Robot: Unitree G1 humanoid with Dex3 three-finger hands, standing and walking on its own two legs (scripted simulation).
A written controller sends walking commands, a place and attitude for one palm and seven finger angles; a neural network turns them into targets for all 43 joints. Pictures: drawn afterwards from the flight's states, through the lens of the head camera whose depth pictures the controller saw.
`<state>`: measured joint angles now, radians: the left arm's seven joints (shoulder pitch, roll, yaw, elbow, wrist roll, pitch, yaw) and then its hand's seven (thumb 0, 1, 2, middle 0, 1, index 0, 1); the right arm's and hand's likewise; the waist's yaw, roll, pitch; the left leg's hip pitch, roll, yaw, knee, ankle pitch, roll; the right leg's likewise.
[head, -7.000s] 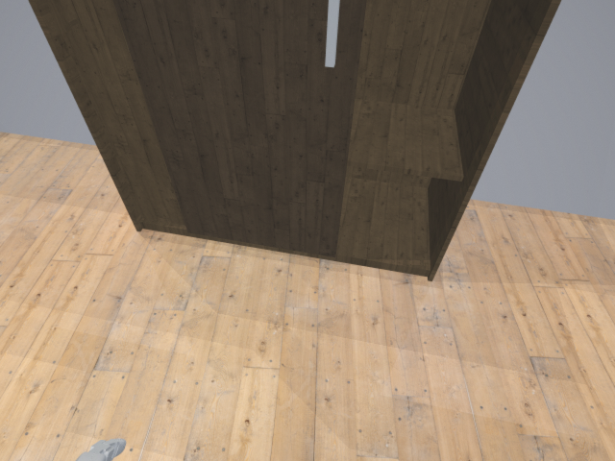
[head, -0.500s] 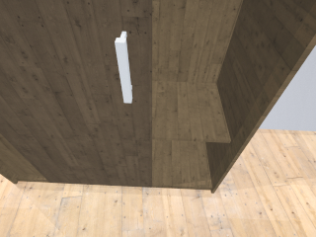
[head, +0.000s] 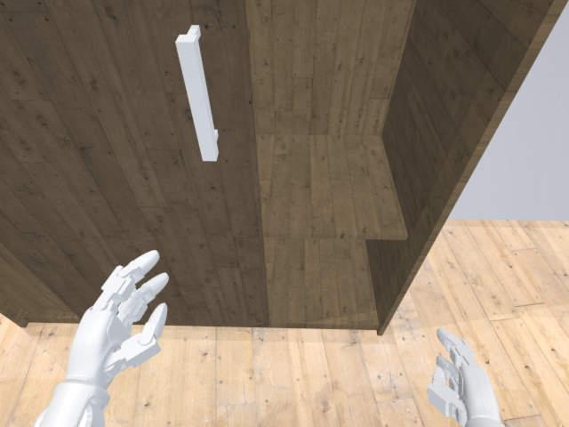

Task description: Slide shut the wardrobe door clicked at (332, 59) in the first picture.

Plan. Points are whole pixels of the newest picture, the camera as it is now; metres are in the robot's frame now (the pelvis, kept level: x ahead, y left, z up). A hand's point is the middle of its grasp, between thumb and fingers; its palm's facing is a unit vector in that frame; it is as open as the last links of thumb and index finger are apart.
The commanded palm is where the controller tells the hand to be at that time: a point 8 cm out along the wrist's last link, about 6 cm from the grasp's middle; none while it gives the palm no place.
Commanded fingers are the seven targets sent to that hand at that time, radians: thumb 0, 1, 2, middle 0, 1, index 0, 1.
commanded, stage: raise the hand with hooked fingers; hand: left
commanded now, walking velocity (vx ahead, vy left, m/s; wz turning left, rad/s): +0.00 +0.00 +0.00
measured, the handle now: (203, 98) +0.52 +0.14 +0.21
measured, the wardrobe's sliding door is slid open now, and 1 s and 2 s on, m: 0.38 0.38 0.38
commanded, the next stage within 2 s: move the hooked fingers beside the handle in 1.76 s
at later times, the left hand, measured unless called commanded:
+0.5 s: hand (81, 322) +0.22 +0.25 +0.10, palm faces +0.03 -1.00 -0.04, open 11.1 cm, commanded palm +0.18 +0.29 +0.11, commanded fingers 0.00 -0.10 0.47 -0.27 -0.94 -0.27 -0.94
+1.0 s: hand out of the picture +0.24 +0.30 +0.19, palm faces +0.09 -0.99 -0.10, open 13.7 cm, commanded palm +0.20 +0.35 +0.19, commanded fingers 0.00 -0.50 0.30 -0.30 -1.20 -0.30 -1.20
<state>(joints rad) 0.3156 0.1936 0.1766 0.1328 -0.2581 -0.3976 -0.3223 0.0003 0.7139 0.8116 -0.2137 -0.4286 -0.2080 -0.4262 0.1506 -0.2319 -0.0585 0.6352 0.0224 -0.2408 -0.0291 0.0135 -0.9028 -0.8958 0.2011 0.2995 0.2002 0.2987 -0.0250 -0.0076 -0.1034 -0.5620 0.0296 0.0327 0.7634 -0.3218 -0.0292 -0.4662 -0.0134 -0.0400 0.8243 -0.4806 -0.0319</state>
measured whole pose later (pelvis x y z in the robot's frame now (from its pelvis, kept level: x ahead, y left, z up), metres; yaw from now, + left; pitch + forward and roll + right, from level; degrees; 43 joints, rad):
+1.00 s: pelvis -0.01 +0.04 +0.03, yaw +2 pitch -1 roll -1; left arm 0.02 0.42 0.40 0.00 -0.35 0.05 -0.39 -0.01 -0.43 0.33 -0.30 -1.16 -0.29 -1.15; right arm 0.19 -0.24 0.08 0.63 0.07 -0.32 -0.10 0.02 -0.90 -0.90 0.20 0.30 0.20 0.30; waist 0.06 0.05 -0.03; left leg -0.33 0.00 0.00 0.57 -0.23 0.02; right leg -0.17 -0.03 -0.08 0.52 -0.33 0.02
